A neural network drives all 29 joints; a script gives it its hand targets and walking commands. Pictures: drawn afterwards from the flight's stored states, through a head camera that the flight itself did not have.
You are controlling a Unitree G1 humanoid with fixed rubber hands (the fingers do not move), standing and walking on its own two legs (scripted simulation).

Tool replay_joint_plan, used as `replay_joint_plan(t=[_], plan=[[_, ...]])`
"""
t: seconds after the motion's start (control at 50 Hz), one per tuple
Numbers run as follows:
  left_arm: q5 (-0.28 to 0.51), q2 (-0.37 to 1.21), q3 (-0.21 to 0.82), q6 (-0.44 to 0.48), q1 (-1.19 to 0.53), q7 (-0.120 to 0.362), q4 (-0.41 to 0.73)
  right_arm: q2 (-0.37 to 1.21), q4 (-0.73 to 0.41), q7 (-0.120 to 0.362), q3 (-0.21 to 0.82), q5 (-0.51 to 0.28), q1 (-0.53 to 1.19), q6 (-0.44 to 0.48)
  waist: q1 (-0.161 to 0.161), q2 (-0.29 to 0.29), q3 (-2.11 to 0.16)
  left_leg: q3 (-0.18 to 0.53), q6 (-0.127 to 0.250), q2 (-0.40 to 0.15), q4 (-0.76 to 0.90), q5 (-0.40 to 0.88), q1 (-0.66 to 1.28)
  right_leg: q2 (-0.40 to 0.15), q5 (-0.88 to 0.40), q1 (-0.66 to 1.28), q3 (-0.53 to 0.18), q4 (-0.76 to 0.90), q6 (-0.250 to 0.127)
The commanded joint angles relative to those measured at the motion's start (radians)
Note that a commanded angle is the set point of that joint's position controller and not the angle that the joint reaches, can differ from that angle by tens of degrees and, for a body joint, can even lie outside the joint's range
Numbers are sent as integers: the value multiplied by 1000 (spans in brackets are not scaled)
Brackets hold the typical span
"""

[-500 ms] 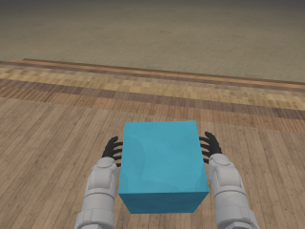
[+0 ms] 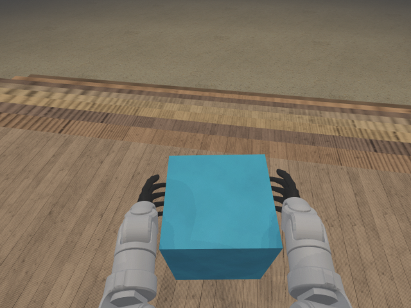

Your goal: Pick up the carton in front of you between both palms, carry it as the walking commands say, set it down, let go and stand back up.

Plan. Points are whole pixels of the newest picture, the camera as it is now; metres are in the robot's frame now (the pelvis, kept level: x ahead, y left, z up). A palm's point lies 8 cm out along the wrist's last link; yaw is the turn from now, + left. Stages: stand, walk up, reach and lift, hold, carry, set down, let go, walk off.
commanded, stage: reach and lift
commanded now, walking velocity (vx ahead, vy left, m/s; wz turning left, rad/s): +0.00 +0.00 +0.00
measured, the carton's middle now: (217, 221) +0.31 +0.00 -0.05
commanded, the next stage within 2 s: hold in 0.48 s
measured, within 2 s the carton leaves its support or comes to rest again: neither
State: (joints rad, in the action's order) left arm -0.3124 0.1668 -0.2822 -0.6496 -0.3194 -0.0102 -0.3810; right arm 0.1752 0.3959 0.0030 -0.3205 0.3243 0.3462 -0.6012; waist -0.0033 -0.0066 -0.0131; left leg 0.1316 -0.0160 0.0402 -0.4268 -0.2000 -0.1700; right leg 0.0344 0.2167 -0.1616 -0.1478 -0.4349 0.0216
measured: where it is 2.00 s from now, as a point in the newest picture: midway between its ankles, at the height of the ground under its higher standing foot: outside the picture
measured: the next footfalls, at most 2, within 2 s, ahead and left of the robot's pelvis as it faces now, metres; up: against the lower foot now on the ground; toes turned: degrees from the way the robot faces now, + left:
none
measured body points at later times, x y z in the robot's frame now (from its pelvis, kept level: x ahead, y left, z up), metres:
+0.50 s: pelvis +0.01 +0.00 +0.00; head -0.03 +0.00 +0.45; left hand +0.31 +0.15 +0.03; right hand +0.32 -0.15 +0.04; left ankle +0.02 +0.13 -0.74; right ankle +0.02 -0.13 -0.74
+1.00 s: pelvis +0.00 +0.00 +0.00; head -0.05 +0.00 +0.45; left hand +0.30 +0.15 +0.04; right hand +0.31 -0.15 +0.05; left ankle +0.02 +0.13 -0.74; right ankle +0.02 -0.13 -0.74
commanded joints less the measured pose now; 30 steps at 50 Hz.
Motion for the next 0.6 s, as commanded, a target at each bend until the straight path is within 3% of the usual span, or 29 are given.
replay_joint_plan(t=[0.0,0.2,0.44,0.58], plan=[[265,946,550,48,-556,261,45,959,56,270,544,-241,437,-5,1,11,-267,-75,-3,56,70,136,122,65,-139,46,91,79,-6],[287,937,577,23,-491,259,106,950,-11,266,575,-262,375,-31,1,7,-268,-71,-6,61,87,220,153,68,-228,93,84,97,1],[296,921,587,-6,-481,262,147,949,-53,262,589,-276,362,-62,3,2,-241,-72,-5,63,101,208,163,66,-229,112,80,113,6],[336,914,650,-55,-451,256,242,949,-148,252,652,-318,329,-113,-1,-1,-267,-66,-9,63,118,269,206,65,-298,164,72,131,10]])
